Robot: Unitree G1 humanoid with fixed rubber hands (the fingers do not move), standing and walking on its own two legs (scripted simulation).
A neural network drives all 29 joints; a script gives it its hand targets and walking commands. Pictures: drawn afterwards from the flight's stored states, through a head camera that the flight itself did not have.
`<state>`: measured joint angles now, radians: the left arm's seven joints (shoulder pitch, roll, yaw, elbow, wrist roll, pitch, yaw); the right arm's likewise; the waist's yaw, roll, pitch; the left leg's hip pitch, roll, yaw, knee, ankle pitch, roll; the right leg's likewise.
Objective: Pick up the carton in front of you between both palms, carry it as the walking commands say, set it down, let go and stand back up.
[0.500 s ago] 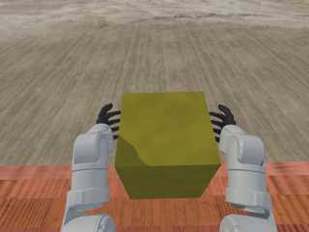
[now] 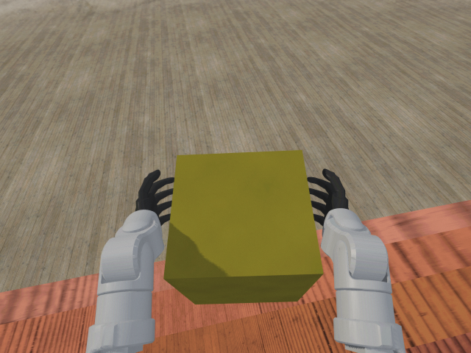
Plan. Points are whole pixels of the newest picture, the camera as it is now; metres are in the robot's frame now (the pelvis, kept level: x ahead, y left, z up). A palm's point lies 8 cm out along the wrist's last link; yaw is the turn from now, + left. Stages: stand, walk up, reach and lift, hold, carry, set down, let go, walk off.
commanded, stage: carry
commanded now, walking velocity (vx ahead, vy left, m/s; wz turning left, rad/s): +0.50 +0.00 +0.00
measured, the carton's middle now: (242, 235) +0.33 +0.00 +0.02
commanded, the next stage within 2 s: none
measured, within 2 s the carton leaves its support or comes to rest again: neither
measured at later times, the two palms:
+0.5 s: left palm (189, 165) +0.64 +0.15 -0.09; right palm (291, 148) +0.69 -0.15 -0.08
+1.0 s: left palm (215, 150) +1.01 +0.11 -0.35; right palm (284, 150) +0.99 -0.20 -0.35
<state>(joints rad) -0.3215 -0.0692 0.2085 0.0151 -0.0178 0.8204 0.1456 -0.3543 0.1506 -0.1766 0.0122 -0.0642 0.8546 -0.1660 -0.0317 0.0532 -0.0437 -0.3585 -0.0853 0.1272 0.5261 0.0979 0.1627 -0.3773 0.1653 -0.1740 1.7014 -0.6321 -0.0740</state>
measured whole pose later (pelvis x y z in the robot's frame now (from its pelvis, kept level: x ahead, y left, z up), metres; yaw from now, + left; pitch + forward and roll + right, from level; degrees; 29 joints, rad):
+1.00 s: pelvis +0.69 -0.03 -0.41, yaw +4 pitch +0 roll +1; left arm -0.31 -0.13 0.23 0.13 0.06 0.78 0.19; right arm -0.34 0.07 -0.15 0.14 0.06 0.80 -0.23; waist -0.14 0.01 -0.03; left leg -0.34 -0.16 0.05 0.84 -0.52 0.17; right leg -0.71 0.01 0.05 1.48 -0.43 -0.04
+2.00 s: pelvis +1.48 -0.02 -0.73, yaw +3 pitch +5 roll +2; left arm -0.19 -0.11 0.20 0.02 0.01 0.71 0.16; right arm -0.25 0.13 -0.14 0.05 0.06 0.74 -0.23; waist -0.08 -0.03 0.02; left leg -0.23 -0.09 0.08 0.59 -0.44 0.08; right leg -0.78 -0.07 -0.01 0.88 -0.21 -0.04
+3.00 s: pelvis +2.10 +0.02 -0.70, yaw +2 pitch +2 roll +1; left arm 0.04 -0.13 0.04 -0.48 0.06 1.18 0.14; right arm 0.02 0.13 -0.02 -0.46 -0.05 1.16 -0.16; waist 0.00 -0.01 -0.13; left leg -0.07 0.00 0.21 0.23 -0.21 0.04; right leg -0.63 -0.14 -0.10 0.67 -0.08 0.01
